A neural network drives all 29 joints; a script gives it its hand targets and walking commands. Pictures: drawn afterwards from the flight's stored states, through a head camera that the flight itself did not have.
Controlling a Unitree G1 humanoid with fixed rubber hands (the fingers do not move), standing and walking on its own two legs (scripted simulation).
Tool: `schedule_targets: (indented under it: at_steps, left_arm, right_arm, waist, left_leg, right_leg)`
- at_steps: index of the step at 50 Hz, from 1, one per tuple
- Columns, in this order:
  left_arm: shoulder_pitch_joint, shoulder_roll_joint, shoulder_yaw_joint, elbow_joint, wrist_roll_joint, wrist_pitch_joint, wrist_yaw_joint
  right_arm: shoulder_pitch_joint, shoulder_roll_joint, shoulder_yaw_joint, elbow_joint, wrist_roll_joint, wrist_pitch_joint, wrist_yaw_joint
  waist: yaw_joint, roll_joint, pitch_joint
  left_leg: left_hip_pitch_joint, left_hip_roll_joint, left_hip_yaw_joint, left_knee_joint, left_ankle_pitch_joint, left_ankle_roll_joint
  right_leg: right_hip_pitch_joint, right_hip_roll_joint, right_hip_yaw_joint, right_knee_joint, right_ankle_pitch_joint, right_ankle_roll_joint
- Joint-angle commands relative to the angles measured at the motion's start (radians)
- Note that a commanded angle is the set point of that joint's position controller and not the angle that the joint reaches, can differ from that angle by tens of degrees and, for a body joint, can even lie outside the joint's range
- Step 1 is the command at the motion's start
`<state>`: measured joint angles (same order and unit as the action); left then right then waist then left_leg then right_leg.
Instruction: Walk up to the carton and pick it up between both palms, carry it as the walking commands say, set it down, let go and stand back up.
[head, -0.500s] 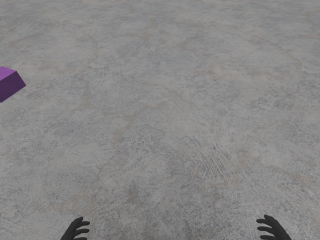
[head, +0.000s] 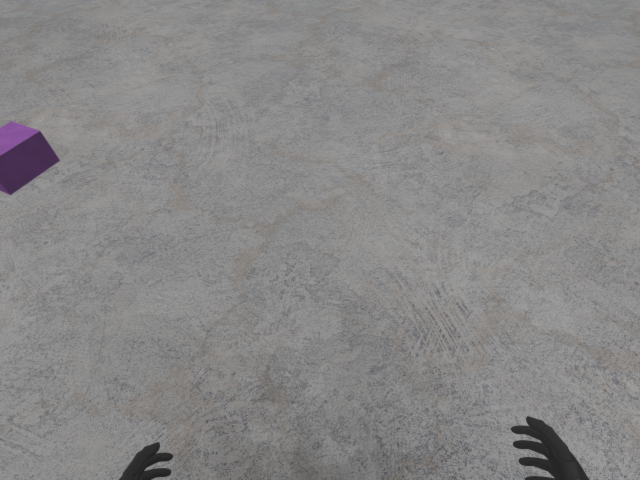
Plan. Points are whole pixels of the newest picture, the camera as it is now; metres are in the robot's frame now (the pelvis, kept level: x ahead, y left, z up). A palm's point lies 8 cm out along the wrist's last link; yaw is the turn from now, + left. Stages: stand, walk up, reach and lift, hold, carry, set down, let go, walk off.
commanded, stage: stand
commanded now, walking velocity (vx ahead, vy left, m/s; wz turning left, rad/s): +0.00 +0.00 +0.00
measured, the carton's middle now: (10, 157) +1.60 +1.63 -0.68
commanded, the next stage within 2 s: walk up in 0.78 s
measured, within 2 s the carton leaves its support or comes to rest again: neither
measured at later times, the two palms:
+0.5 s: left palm out of the picture +0.10 +0.29 -0.10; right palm out of the picture +0.11 -0.29 -0.10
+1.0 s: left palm out of the picture +0.07 +0.30 -0.10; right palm out of the picture +0.09 -0.29 -0.10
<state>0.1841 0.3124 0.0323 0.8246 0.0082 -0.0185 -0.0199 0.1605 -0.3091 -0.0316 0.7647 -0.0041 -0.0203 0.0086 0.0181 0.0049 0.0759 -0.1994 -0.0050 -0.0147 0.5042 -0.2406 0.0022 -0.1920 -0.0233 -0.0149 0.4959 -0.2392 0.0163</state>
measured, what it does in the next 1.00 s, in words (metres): stands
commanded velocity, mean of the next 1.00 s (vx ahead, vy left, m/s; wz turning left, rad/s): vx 0.03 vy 0.00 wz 0.03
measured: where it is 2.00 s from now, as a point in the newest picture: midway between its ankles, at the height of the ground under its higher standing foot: (291, 460)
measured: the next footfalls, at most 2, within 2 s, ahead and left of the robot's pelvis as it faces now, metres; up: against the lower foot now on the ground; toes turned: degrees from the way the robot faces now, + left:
left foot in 1.22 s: +0.12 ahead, +0.17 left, +0.00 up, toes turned +16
right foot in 1.84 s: +0.42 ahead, +0.07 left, +0.00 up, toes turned +16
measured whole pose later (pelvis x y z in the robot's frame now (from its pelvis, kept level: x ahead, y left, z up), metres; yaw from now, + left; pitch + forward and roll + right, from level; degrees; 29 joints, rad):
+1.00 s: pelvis +0.00 +0.00 +0.01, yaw +2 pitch -3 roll +0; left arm 0.15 0.34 0.03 0.99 0.01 -0.01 0.00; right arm 0.16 -0.33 -0.05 0.95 0.00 0.01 0.01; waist 0.00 0.01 0.06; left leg -0.19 -0.01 -0.03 0.45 -0.25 -0.01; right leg -0.15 -0.04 -0.04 0.40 -0.21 0.02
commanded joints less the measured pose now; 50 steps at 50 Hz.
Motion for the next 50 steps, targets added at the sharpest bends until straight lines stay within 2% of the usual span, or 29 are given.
schedule_targets:
  at_steps: [1, 4, 5, 6, 7, 8, 10, 11, 12, 17, 19, 23, 24, 25, 27, 28, 31, 34, 36, 37, 38, 39, 40, 41, 43, 44, 48, 49, 50]
  left_arm:
    - [-0.032, 0.171, 0.038, -0.062, -0.006, -0.022, 0.008]
    - [-0.032, 0.205, 0.051, -0.044, -0.007, -0.031, 0.014]
    - [-0.064, 0.204, 0.049, -0.033, 0.005, -0.028, 0.024]
    - [-0.043, 0.199, 0.043, -0.035, -0.008, -0.026, 0.017]
    - [-0.018, 0.174, 0.038, -0.023, -0.01, -0.018, 0.014]
    - [-0.053, 0.199, 0.046, -0.023, -0.004, -0.018, 0.02]
    - [-0.026, 0.176, 0.036, -0.001, -0.005, -0.014, 0.02]
    - [-0.069, 0.22, 0.049, -0.016, 0.001, -0.009, 0.024]
    - [-0.032, 0.221, 0.049, 0.021, -0.003, -0.007, 0.026]
    - [-0.067, 0.212, 0.034, 0.044, -0.014, -0.012, 0.024]
    - [-0.061, 0.202, 0.032, 0.059, -0.011, -0.01, 0.029]
    - [-0.071, 0.229, 0.035, 0.079, -0.014, -0.011, 0.031]
    - [-0.067, 0.222, 0.037, 0.073, -0.01, -0.018, 0.034]
    - [-0.088, 0.205, 0.024, 0.085, 0.001, -0.023, 0.03]
    - [-0.064, 0.215, 0.037, 0.087, -0.006, -0.011, 0.033]
    - [-0.086, 0.216, 0.036, 0.103, -0.005, -0.01, 0.034]
    - [-0.052, 0.211, 0.036, 0.109, -0.01, -0.009, 0.032]
    - [-0.061, 0.209, 0.036, 0.108, -0.007, -0.015, 0.029]
    - [-0.089, 0.236, 0.043, 0.111, -0.009, -0.015, 0.029]
    - [-0.063, 0.22, 0.037, 0.127, -0.008, -0.018, 0.034]
    - [-0.054, 0.22, 0.039, 0.128, -0.006, -0.019, 0.037]
    - [-0.037, 0.222, 0.035, 0.115, -0.011, -0.02, 0.033]
    - [-0.074, 0.224, 0.029, 0.12, -0.002, -0.01, 0.034]
    - [-0.087, 0.193, 0.022, 0.12, -0.01, -0.009, 0.032]
    - [-0.098, 0.23, 0.034, 0.116, -0.002, -0.015, 0.032]
    - [-0.065, 0.22, 0.034, 0.135, -0.009, -0.016, 0.031]
    - [-0.084, 0.246, 0.039, 0.135, -0.006, -0.02, 0.034]
    - [-0.017, 0.177, 0.033, 0.106, 0.009, 0.007, 0.017]
    - [0.054, 0.191, 0.038, 0.107, 0.013, 0.013, 0.018]
  right_arm:
    - [-0.031, -0.179, -0.049, -0.072, 0.002, -0.025, -0.014]
    - [-0.031, -0.205, -0.053, -0.063, 0.0, -0.036, -0.012]
    - [-0.009, -0.198, -0.053, -0.035, -0.004, -0.035, -0.014]
    - [-0.005, -0.223, -0.059, -0.027, 0.003, -0.035, -0.019]
    - [-0.056, -0.209, -0.054, -0.036, 0.001, -0.029, -0.023]
    - [-0.045, -0.197, -0.051, -0.034, 0.003, -0.022, -0.015]
    - [-0.063, -0.173, -0.046, -0.021, 0.005, -0.019, -0.019]
    - [-0.087, -0.176, -0.04, -0.035, 0.009, -0.014, -0.011]
    - [-0.045, -0.172, -0.043, -0.013, 0.002, -0.012, -0.019]
    - [-0.056, -0.207, -0.052, 0.028, -0.003, -0.012, -0.026]
    - [-0.05, -0.213, -0.051, 0.045, 0.004, -0.014, -0.02]
    - [-0.058, -0.196, -0.043, 0.06, 0.009, -0.013, -0.025]
    - [-0.094, -0.2, -0.043, 0.066, 0.004, -0.015, -0.026]
    - [-0.063, -0.194, -0.039, 0.083, 0.014, -0.012, -0.025]
    - [-0.089, -0.248, -0.052, 0.084, 0.005, -0.015, -0.025]
    - [-0.074, -0.201, -0.043, 0.098, 0.007, -0.019, -0.023]
    - [-0.063, -0.225, -0.05, 0.106, 0.007, -0.019, -0.022]
    - [-0.049, -0.233, -0.05, 0.131, 0.004, -0.012, -0.022]
    - [-0.095, -0.238, -0.048, 0.116, 0.005, -0.023, -0.023]
    - [-0.074, -0.205, -0.044, 0.127, 0.003, -0.026, -0.014]
    - [-0.08, -0.228, -0.045, 0.133, 0.011, -0.019, -0.015]
    - [-0.058, -0.257, -0.054, 0.133, 0.007, -0.019, -0.017]
    - [-0.021, -0.201, -0.037, 0.142, 0.016, -0.023, -0.019]
    - [-0.047, -0.217, -0.041, 0.138, 0.005, -0.025, -0.025]
    - [-0.033, -0.217, -0.035, 0.139, 0.006, -0.022, -0.026]
    - [-0.091, -0.206, -0.033, 0.138, -0.002, -0.014, -0.023]
    - [-0.085, -0.242, -0.039, 0.145, 0.009, -0.01, -0.02]
    - [-0.034, -0.115, -0.052, 0.119, 0.013, 0.025, 0.011]
    - [-0.124, -0.073, -0.041, 0.069, -0.002, 0.038, 0.021]
  waist:
    - [-0.013, -0.021, -0.067]
    - [-0.008, 0.016, -0.099]
    - [-0.019, -0.052, -0.125]
    - [-0.02, 0.006, -0.124]
    - [0.003, 0.049, -0.112]
    - [0.002, 0.006, -0.094]
    - [0.002, 0.06, -0.096]
    - [0.003, -0.009, -0.062]
    - [-0.01, -0.04, -0.082]
    - [-0.025, -0.002, -0.049]
    - [-0.007, 0.038, -0.056]
    - [-0.012, -0.079, -0.055]
    - [0.012, -0.077, -0.043]
    - [-0.016, -0.003, -0.071]
    - [0.007, 0.037, -0.054]
    - [-0.018, 0.031, -0.042]
    - [0.001, -0.049, -0.03]
    - [0.0, 0.037, -0.042]
    - [-0.008, -0.02, -0.043]
    - [-0.007, -0.026, -0.057]
    - [-0.006, 0.043, -0.051]
    - [-0.001, -0.021, -0.057]
    - [-0.031, -0.003, -0.03]
    - [-0.026, 0.018, -0.015]
    - [-0.032, -0.033, -0.056]
    - [-0.003, 0.029, -0.055]
    - [-0.009, -0.027, -0.041]
    - [0.034, -0.102, -0.032]
    - [0.098, -0.198, 0.068]
  left_leg:
    - [0.011, 0.116, -0.114, -0.129, 0.042, 0.046]
    - [0.046, 0.116, -0.083, -0.104, 0.206, 0.041]
    - [0.086, 0.125, -0.092, -0.103, 0.255, 0.034]
    - [0.102, 0.134, -0.09, -0.105, 0.33, 0.036]
    - [0.073, 0.119, -0.079, -0.108, 0.265, 0.04]
    - [0.048, 0.116, -0.091, -0.112, 0.264, 0.034]
    - [0.067, 0.132, -0.107, -0.132, 0.153, 0.041]
    - [0.009, 0.127, -0.109, -0.149, 0.119, 0.04]
    - [0.071, 0.125, -0.102, -0.154, 0.136, 0.035]
    - [0.047, 0.111, -0.084, -0.148, 0.168, 0.032]
    - [0.028, 0.111, -0.087, -0.167, 0.145, 0.024]
    - [0.041, 0.124, -0.116, -0.18, 0.158, 0.028]
    - [0.043, 0.122, -0.102, -0.188, 0.118, 0.028]
    - [0.078, 0.121, -0.097, -0.188, 0.098, 0.018]
    - [0.023, 0.106, -0.092, -0.198, 0.037, 0.029]
    - [0.037, 0.106, -0.085, -0.204, 0.061, 0.018]
    - [0.013, 0.105, -0.107, -0.214, 0.01, 0.023]
    - [0.04, 0.124, -0.094, -0.225, 0.021, 0.03]
    - [0.035, 0.121, -0.103, -0.231, 0.029, 0.015]
    - [0.039, 0.114, -0.109, -0.241, 0.011, 0.01]
    - [0.054, 0.121, -0.098, -0.216, 0.059, 0.014]
    - [0.037, 0.131, -0.109, -0.219, 0.005, 0.026]
    - [0.068, 0.124, -0.086, -0.222, 0.038, 0.011]
    - [0.035, 0.135, -0.095, -0.224, 0.058, 0.026]
    - [0.078, 0.135, -0.101, -0.207, 0.107, 0.025]
    - [0.059, 0.121, -0.101, -0.223, 0.092, 0.025]
    - [0.018, 0.129, -0.121, -0.246, 0.017, 0.025]
    - [-0.197, 0.04, -0.063, -0.097, -0.259, -0.02]
    - [-0.456, -0.007, 0.005, 0.076, -0.181, -0.047]
  right_leg:
    - [-0.002, -0.08, 0.089, -0.107, 0.044, -0.033]
    - [0.039, -0.098, 0.103, -0.102, 0.177, -0.039]
    - [0.05, -0.093, 0.073, -0.083, 0.206, -0.033]
    - [0.022, -0.092, 0.08, -0.088, 0.197, -0.044]
    - [0.038, -0.089, 0.079, -0.099, 0.164, -0.031]
    - [0.05, -0.089, 0.073, -0.08, 0.137, -0.041]
    - [0.033, -0.091, 0.071, -0.11, 0.097, -0.025]
    - [0.048, -0.095, 0.083, -0.108, 0.097, -0.029]
    - [0.035, -0.09, 0.09, -0.114, 0.103, -0.034]
    - [0.038, -0.099, 0.085, -0.14, 0.166, -0.029]
    - [0.084, -0.103, 0.091, -0.148, 0.118, -0.035]
    - [0.081, -0.1, 0.083, -0.154, 0.141, -0.027]
    - [0.08, -0.105, 0.089, -0.157, 0.11, -0.032]
    - [0.053, -0.112, 0.096, -0.181, 0.097, -0.033]
    - [0.099, -0.112, 0.093, -0.184, 0.104, -0.038]
    - [0.072, -0.111, 0.102, -0.179, 0.098, -0.033]
    - [0.071, -0.091, 0.075, -0.196, 0.049, -0.022]
    - [0.071, -0.097, 0.077, -0.181, 0.068, -0.032]
    - [0.06, -0.1, 0.092, -0.178, 0.07, -0.034]
    - [0.068, -0.097, 0.078, -0.19, 0.021, -0.029]
    - [0.06, -0.099, 0.097, -0.204, 0.064, -0.033]
    - [0.089, -0.114, 0.087, -0.208, 0.041, -0.033]
    - [0.028, -0.114, 0.117, -0.193, 0.024, -0.041]
    - [0.036, -0.111, 0.1, -0.214, 0.064, -0.039]
    - [0.054, -0.1, 0.086, -0.195, 0.109, -0.034]
    - [0.073, -0.1, 0.086, -0.199, 0.08, -0.031]
    - [0.056, -0.111, 0.104, -0.197, 0.041, -0.038]
    - [0.093, -0.097, 0.038, -0.159, -0.35, -0.009]
    - [0.175, -0.203, 0.129, -0.249, -0.406, -0.051]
